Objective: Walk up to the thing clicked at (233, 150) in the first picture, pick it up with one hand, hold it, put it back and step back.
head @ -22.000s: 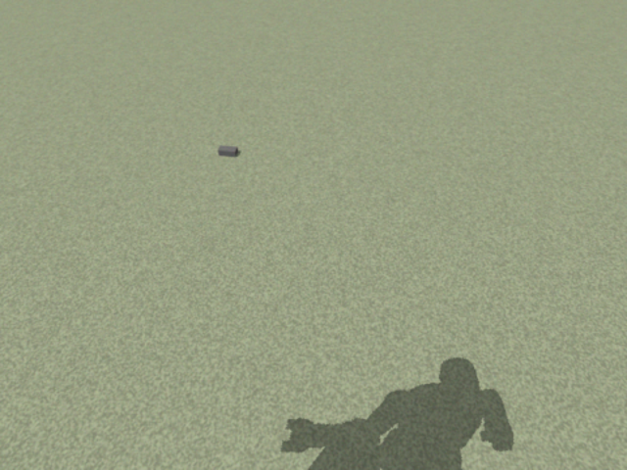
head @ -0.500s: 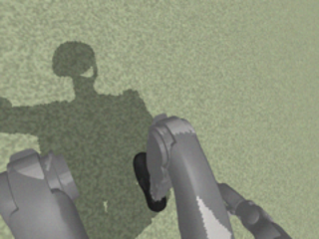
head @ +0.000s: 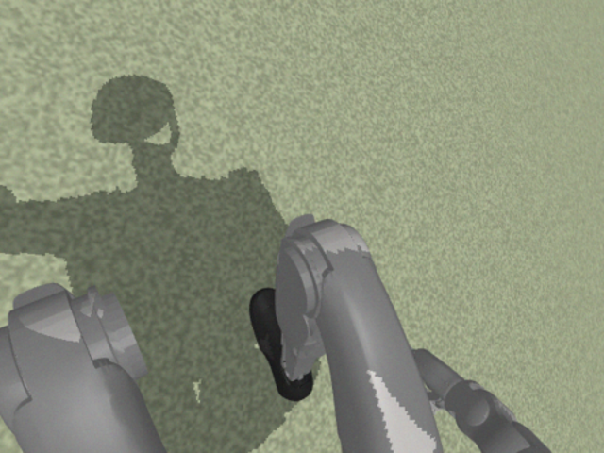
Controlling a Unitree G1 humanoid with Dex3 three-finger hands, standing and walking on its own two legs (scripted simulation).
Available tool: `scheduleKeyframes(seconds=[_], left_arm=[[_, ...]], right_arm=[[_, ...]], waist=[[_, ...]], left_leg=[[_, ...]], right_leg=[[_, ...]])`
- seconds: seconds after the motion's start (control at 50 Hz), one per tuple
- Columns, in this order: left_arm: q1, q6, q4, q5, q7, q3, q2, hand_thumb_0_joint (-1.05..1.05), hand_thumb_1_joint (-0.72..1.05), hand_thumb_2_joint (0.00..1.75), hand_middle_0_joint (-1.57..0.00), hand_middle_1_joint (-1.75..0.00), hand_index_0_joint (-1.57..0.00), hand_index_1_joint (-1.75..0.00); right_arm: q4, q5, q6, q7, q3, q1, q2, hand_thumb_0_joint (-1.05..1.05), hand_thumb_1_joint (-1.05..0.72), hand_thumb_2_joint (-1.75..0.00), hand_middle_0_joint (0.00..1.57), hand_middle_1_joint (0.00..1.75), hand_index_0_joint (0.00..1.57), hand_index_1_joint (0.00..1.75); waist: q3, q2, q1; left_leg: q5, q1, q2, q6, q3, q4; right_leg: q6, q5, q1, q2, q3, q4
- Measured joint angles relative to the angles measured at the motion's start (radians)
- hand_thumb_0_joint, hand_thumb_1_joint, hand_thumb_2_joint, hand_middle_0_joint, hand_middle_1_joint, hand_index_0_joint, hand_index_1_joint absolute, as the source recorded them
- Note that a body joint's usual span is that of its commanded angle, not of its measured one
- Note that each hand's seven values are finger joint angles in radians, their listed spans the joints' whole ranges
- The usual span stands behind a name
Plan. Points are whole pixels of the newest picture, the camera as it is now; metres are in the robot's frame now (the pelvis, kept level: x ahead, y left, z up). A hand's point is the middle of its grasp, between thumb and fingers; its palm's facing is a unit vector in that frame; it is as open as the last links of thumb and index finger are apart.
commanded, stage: close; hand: left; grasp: from above
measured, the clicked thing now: out of the picture +0.40 +0.46 -0.27
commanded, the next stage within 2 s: none
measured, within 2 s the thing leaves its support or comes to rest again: neither
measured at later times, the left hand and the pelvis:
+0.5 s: hand out of the picture +0.39 +0.43 -0.23, palm faces -0.43 -0.19 -0.88, open 12.7 cm; pelvis +0.00 +0.00 +0.00, yaw +0 degrees
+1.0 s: hand out of the picture +0.39 +0.42 -0.22, palm faces -0.39 -0.20 -0.90, open 11.4 cm; pelvis +0.00 +0.00 +0.00, yaw +0 degrees
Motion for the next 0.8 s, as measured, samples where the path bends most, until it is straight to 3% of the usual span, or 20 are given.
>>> scheduleKeyframes(seconds=[0.24,0.44,0.8], left_arm=[[-0.007,0.011,0.012,-0.01,-0.01,-0.024,-0.006,0.0,-0.32,0.86,-0.16,-0.93,-0.17,-0.92],[-0.008,0.007,-0.006,0.002,-0.011,-0.009,-0.001,0.0,-0.25,0.81,-0.23,-0.87,-0.23,-0.86],[-0.001,-0.016,-0.003,-0.019,-0.038,-0.015,0.005,0.0,-0.12,0.7,-0.34,-0.75,-0.34,-0.74]], right_arm=[[-0.001,0.007,-0.005,-0.004,0.004,-0.003,0.002,0.0,-0.88,-0.89,0.21,0.3,0.2,0.3],[-0.008,0.008,-0.007,0.003,0.006,0.0,0.009,0.0,-0.88,-0.89,0.21,0.3,0.2,0.3],[-0.017,0.01,0.003,-0.001,0.011,-0.004,0.005,0.0,-0.88,-0.89,0.21,0.3,0.2,0.3]], waist=[[-0.008,0.006,0.0],[-0.01,-0.002,0.0],[0.009,0.003,0.004]], left_leg=[[0.003,-0.008,0.002,0.009,0.004,0.0],[-0.006,-0.001,0.001,0.008,0.002,0.004],[0.002,0.0,0.0,0.004,0.002,-0.004]], right_leg=[[0.0,0.0,-0.001,0.0,0.001,-0.004],[-0.008,-0.005,0.004,-0.003,-0.001,-0.001],[0.002,0.003,0.004,-0.005,-0.002,-0.006]])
